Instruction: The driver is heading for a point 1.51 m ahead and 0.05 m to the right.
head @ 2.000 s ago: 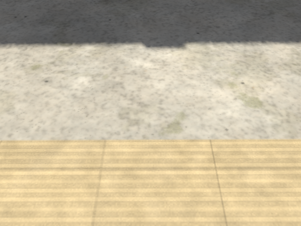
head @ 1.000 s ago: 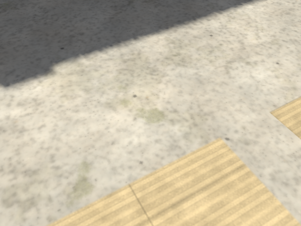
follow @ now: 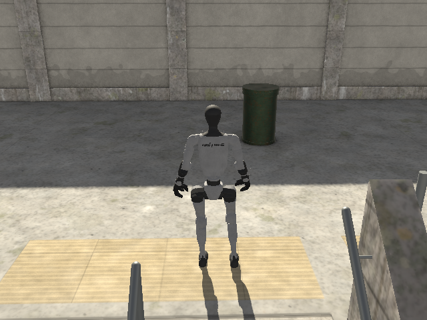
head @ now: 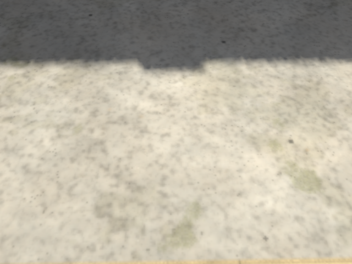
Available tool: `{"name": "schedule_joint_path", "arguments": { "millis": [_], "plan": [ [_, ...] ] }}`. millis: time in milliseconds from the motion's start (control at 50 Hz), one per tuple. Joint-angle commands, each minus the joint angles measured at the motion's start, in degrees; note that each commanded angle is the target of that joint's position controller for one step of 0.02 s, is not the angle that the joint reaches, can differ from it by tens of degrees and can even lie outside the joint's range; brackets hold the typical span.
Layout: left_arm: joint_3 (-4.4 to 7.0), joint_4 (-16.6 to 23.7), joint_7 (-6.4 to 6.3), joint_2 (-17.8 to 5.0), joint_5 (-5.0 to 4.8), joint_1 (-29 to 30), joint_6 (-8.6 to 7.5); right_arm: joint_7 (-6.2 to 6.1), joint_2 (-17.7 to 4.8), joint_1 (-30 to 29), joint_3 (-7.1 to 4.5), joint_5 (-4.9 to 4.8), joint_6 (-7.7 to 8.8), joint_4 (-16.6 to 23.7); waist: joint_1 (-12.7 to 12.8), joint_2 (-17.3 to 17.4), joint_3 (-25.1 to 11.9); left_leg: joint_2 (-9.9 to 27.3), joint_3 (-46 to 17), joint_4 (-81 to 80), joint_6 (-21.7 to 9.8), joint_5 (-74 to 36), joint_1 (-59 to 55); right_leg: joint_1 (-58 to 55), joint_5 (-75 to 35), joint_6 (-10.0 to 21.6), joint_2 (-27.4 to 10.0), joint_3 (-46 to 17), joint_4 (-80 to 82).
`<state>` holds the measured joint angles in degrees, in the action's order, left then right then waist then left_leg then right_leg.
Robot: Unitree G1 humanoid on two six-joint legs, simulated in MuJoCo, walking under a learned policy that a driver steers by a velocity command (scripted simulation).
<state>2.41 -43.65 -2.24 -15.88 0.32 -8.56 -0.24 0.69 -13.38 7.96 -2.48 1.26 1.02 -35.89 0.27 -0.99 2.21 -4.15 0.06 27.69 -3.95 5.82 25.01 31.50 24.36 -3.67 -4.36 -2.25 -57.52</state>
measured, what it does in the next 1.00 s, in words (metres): walks ahead: right foot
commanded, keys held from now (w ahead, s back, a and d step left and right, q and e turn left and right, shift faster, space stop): no key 0.74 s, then w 0.26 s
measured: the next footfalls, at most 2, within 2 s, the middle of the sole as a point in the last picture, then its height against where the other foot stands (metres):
right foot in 0.14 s outside the picture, level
right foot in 1.48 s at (221, 239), level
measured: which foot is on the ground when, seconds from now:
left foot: down 0.00-1.00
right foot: up 0.00-0.12, down 0.14-1.00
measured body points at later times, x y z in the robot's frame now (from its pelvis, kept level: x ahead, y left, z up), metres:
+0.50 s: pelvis +0.05 -0.04 +0.00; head +0.06 -0.04 +0.45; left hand +0.16 +0.20 -0.12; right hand +0.17 -0.28 -0.12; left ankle +0.09 +0.08 -0.73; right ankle +0.04 -0.15 -0.73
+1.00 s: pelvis +0.11 -0.02 +0.00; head +0.11 +0.00 +0.45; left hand +0.12 +0.25 -0.15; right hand +0.20 -0.28 -0.12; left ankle +0.12 +0.08 -0.73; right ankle +0.04 -0.15 -0.73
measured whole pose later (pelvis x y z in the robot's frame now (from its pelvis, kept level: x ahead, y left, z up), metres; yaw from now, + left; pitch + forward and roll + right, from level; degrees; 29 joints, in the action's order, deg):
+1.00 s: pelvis +0.11 -0.02 +0.00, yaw +0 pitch +0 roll +0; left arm 3.6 -55.2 -1.3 -14.0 -1.9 -20.3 -2.6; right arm -0.1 -12.7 12.6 -4.5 -1.6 4.3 -53.3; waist 1.1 -2.0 0.1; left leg -0.5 2.5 31.8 -3.9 17.3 15.3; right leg 7.0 22.6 0.4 -1.6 -0.8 -29.8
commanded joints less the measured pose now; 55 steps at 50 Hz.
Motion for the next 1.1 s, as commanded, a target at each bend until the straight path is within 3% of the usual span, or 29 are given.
{"name": "schedule_joint_path", "arguments": {
  "millis": [20,80,120,140,160,180,200,220,240,300,440,740,760,780,800,840,860,880,920,960,980,1000,1020,1040,1060,1080,1100],
  "plan": [
    [0.62,0.8,-0.33,-2.6,0.23,-6.6,0.60,-0.89,-7.0,-2.6,-2.14,0.03,0.57,3.5,1.4,7.4,-12.3,14.4,-11.6,-9.8,-10.4,-5.3,-3.3,-11.0,-4.6,0.2,0.0,0.0,7.3],
    [0.84,1.3,0.12,-2.6,0.32,-4.9,0.87,-0.99,-5.8,-3.0,-1.61,-0.07,-0.22,2.4,1.2,8.5,-9.2,13.5,-12.9,-10.6,-8.2,14.2,0.0,-15.9,-8.1,1.4,1.3,1.0,15.7],
    [0.71,0.9,0.65,-1.5,1.49,-6.1,0.65,-0.89,-3.1,-1.3,-0.67,-0.14,-0.37,0.9,2.2,7.0,-6.9,10.7,-11.6,-8.9,-3.8,23.8,2.9,-21.8,-11.8,3.2,2.4,2.2,25.4],
    [0.85,1.7,0.65,-3.3,2.28,-5.8,0.42,-0.91,-2.3,0.7,-0.42,0.05,-0.28,-0.1,1.2,4.0,-4.6,8.4,-10.4,-5.8,-0.6,26.2,4.2,-22.0,-13.2,4.9,-1.4,-2.7,29.6],
    [1.59,2.7,0.30,-7.1,1.76,-2.9,0.35,-0.82,-3.0,4.3,-0.80,0.01,-0.05,-0.4,-2.6,-3.8,-2.7,4.2,-5.9,-2.8,2.0,22.8,3.0,-17.6,-8.4,7.4,-4.8,-6.3,31.8],
    [1.24,2.2,0.52,-4.5,1.49,-1.3,0.16,-1.16,-3.0,2.7,-0.92,0.06,-0.06,-0.4,-2.3,-9.0,-2.6,2.9,-2.5,0.4,3.6,14.8,-6.0,-7.9,5.1,8.4,-4.4,-7.7,36.5],
    [0.45,2.6,0.60,-2.2,1.75,0.5,-0.25,-1.45,-3.7,0.7,-1.24,0.08,-0.20,-0.3,-2.3,-9.2,-1.1,3.2,-2.7,2.0,3.8,10.8,-10.1,-4.2,9.5,7.1,-3.3,-7.5,38.6],
    [0.21,2.5,0.54,-1.5,1.81,1.1,-0.58,-1.72,-3.3,0.4,-1.34,0.16,-0.44,-0.7,-2.4,-8.7,-0.7,3.6,-2.9,2.1,3.5,9.3,-11.8,-3.4,8.8,5.9,-2.5,-6.7,38.6],
    [0.16,2.4,0.41,-1.5,1.39,1.0,-0.90,-1.90,-3.5,0.7,-1.44,0.31,-0.71,-1.1,-2.1,-8.2,-0.1,4.0,-3.6,1.5,3.1,9.3,-11.5,-4.1,6.8,5.1,-1.6,-5.5,37.8],
    [0.41,1.3,-0.07,-2.0,0.59,-2.8,-1.45,-1.75,-2.9,1.1,-1.48,-0.02,-0.37,-2.2,-0.6,-2.0,-0.7,4.6,-4.9,-0.2,2.0,9.4,-9.0,-9.4,-0.1,4.8,0.0,-3.0,33.8],
    [0.26,0.2,0.22,-0.7,0.30,-4.3,-1.62,-1.96,-1.9,2.3,-1.56,-0.35,-0.12,-4.7,0.0,1.4,-4.2,5.2,-5.1,1.1,2.4,-0.1,-11.7,-14.0,-11.3,5.6,1.0,-1.7,30.8],
    [0.52,-5.2,0.53,-0.2,-0.14,-5.1,-1.43,-3.40,-2.7,3.1,-2.13,-1.00,-1.24,-11.5,-0.3,0.8,-2.7,5.8,-5.1,0.8,2.7,-4.6,-15.3,-15.3,-15.9,5.7,2.0,-0.5,32.6],
    [0.57,-6.4,0.50,-0.1,-0.19,-6.6,-1.31,-3.39,-2.1,4.2,-2.05,-1.02,-1.34,-12.7,-0.3,0.2,-3.8,4.8,-3.9,1.0,2.7,1.2,-15.8,-15.9,-9.6,6.1,2.3,-0.3,33.7],
    [1.11,-7.0,0.40,-1.5,-0.65,-7.5,-1.09,-3.39,-2.5,4.6,-2.29,-1.41,-1.40,-13.4,0.1,-1.2,-2.5,2.8,-1.6,3.1,2.5,11.5,-13.8,-15.5,0.3,7.4,2.2,-1.3,35.0],
    [1.69,-7.2,0.26,-3.2,-1.06,-8.2,-0.97,-3.35,-2.8,4.0,-2.46,-1.73,-1.16,-13.5,0.6,-3.5,-0.1,1.2,0.3,5.9,2.4,20.4,-9.4,-15.1,11.4,9.6,0.1,-4.8,37.5],
    [2.56,-7.4,-0.02,-6.3,-1.64,-10.3,-1.69,-2.84,-2.2,-0.2,-2.25,-2.70,0.67,-11.8,2.2,-8.8,5.8,1.6,2.8,14.3,1.8,20.7,1.7,-17.1,25.2,15.8,-10.4,-19.5,46.3],
    [2.88,-7.4,-0.14,-7.2,-1.76,-9.9,-2.35,-2.44,-2.0,-2.4,-2.06,-3.04,1.81,-11.1,2.7,-9.3,8.5,4.1,0.6,17.2,1.0,19.0,4.5,-16.3,23.6,18.2,-14.1,-24.8,48.5],
    [2.84,-7.4,-0.13,-6.9,-1.46,-9.3,-3.07,-2.01,-2.3,-3.2,-2.14,-3.23,2.72,-11.0,2.5,-8.6,9.2,5.8,-0.7,18.6,0.2,20.3,7.2,-18.2,18.6,18.8,-15.2,-25.7,48.6],
    [2.80,-7.4,0.41,-6.3,-1.87,-7.9,-3.77,-1.10,-2.3,-2.3,-2.10,-3.32,3.91,-11.7,1.5,-6.9,7.1,6.9,-0.4,12.6,-1.0,21.4,5.2,-21.7,9.7,17.1,-13.5,-20.7,46.8],
    [2.90,-7.4,1.01,-6.6,-2.77,-4.9,-3.39,-0.50,-1.9,4.1,-2.49,-2.98,4.37,-15.4,-2.3,-5.6,3.5,3.4,4.2,1.4,-0.7,9.7,-12.6,-15.0,2.0,13.9,-7.9,-11.2,42.9],
    [2.74,-7.6,1.14,-5.9,-2.54,-4.8,-3.25,-0.47,-2.9,9.7,-3.28,-2.67,4.13,-18.1,-4.3,-4.6,0.8,1.4,4.9,1.0,0.0,6.4,-21.8,-11.1,-2.5,12.5,-5.1,-7.9,38.7],
    [2.07,-7.0,1.22,-3.9,-2.11,-3.0,-3.51,-0.66,-4.9,16.6,-4.19,-2.67,3.98,-19.9,-7.4,-0.5,-1.6,5.0,-1.3,-1.7,-1.4,8.8,-29.8,-6.1,-9.3,10.0,-1.8,-3.2,28.1],
    [0.98,-4.9,1.30,0.4,-1.55,-2.5,-4.23,-1.02,-11.3,23.6,-5.61,-2.68,4.04,-20.9,-8.5,16.0,-4.7,18.8,-24.9,-11.6,-8.3,16.0,-38.2,5.1,-5.3,5.2,5.7,5.2,6.3],
    [1.52,-3.6,1.19,-1.5,-2.17,-1.1,-5.12,-0.33,-9.6,24.2,-4.47,-1.87,4.67,-20.9,-8.2,17.1,-4.4,25.9,-41.4,-18.1,-14.3,21.3,-37.3,12.9,7.3,5.1,7.1,-0.6,-6.3],
    [2.03,-3.6,1.55,-3.5,-3.37,-1.5,-5.70,-0.30,-6.8,18.2,-3.21,-1.53,5.21,-19.4,-5.2,10.4,0.2,25.9,-37.2,-17.9,-13.6,25.0,-34.1,17.4,4.1,6.8,2.9,-3.5,-12.0],
    [1.95,-4.2,1.95,-3.6,-3.67,-1.8,-6.03,-0.19,-5.3,14.0,-2.55,-1.45,5.52,-17.9,-3.6,7.3,1.7,23.2,-30.7,-18.4,-11.3,23.9,-31.8,18.1,-2.0,8.2,0.4,-3.2,-12.4],
    [2.09,-4.5,2.00,-3.5,-2.92,-1.7,-6.23,0.03,-5.4,11.6,-2.20,-1.54,5.57,-17.2,-2.5,5.0,2.5,21.3,-25.5,-19.3,-9.4,18.6,-29.8,17.6,-6.9,8.5,-1.2,-2.5,-10.1]
  ]
}}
